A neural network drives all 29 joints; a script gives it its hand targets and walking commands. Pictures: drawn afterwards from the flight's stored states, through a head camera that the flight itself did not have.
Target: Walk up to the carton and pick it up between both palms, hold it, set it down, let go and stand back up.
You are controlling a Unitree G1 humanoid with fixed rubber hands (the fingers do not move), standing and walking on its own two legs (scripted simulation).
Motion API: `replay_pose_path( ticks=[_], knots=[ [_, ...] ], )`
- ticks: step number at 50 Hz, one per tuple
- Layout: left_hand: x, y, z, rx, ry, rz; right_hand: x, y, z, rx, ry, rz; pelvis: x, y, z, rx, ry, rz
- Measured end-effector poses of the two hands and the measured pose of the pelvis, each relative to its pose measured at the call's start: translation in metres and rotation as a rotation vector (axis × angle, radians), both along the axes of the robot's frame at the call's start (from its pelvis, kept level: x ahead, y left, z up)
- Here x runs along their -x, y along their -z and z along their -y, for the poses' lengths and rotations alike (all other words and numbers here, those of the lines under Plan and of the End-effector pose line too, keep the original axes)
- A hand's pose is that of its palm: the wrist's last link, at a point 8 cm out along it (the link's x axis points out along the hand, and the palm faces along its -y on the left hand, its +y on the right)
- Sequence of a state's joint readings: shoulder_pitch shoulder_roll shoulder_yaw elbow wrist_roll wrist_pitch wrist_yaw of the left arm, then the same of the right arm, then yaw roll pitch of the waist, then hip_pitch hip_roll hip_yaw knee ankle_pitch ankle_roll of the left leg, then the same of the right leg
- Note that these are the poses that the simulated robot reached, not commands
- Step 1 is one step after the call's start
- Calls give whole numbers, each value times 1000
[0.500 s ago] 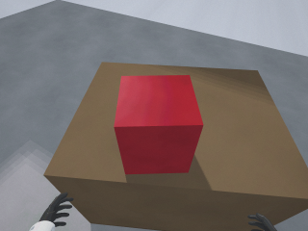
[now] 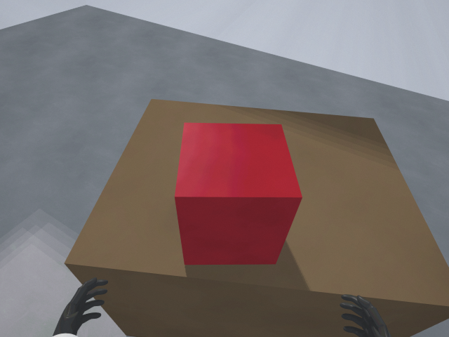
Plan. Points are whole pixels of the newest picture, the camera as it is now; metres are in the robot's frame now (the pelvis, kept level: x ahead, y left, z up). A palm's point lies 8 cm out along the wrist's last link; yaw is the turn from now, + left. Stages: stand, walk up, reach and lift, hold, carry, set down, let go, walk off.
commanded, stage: reach and lift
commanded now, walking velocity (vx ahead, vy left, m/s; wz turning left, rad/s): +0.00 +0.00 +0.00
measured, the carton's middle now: (231, 196) +0.43 +0.00 +0.00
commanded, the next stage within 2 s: none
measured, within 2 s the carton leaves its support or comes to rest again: neither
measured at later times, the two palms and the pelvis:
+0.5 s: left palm (89, 314) +0.18 +0.23 -0.02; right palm (368, 321) +0.19 -0.23 -0.02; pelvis +0.01 +0.01 +0.00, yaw +0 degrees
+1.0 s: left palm (109, 263) +0.25 +0.21 +0.03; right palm (358, 277) +0.25 -0.21 +0.03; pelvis +0.02 +0.00 +0.01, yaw +0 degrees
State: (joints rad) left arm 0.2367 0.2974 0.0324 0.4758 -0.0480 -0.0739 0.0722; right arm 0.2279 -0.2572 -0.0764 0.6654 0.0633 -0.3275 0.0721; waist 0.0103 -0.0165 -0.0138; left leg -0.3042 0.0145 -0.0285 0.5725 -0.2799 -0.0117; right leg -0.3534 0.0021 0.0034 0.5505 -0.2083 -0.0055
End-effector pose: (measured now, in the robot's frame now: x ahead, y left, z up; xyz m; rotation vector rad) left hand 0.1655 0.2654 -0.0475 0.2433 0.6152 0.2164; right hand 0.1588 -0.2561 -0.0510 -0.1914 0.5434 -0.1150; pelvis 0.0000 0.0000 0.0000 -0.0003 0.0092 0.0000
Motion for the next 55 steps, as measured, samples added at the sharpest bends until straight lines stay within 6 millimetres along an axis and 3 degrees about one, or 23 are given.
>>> replay_pose_path(
  ticks=[8, 15, 28, 35, 42, 55],
  knots=[
    [5, 1, 6, 24, 23, 28, -14, -9, -11, -31, -8, 49, -8, -2, -5, 6, 0, -7],
    [-7, -14, 20, 48, 57, 151, -29, -24, -23, -71, -23, 141, -12, -3, -7, 10, 0, -12],
    [-18, -35, 40, 81, 71, 257, -32, -40, -27, -136, -17, 221, -14, -4, -6, 9, 0, -10],
    [-40, -42, 47, 88, 74, 271, -41, -45, -30, -152, -30, 217, -11, -4, -5, 7, 0, -6],
    [-71, -58, 52, 102, 66, 292, -67, -61, -36, -171, -62, 248, -13, -5, -3, 5, -1, -12],
    [-92, -89, 62, 116, 96, 251, -98, -90, -50, -201, -52, 268, -13, -8, -6, 8, -1, -13]
  ],
)
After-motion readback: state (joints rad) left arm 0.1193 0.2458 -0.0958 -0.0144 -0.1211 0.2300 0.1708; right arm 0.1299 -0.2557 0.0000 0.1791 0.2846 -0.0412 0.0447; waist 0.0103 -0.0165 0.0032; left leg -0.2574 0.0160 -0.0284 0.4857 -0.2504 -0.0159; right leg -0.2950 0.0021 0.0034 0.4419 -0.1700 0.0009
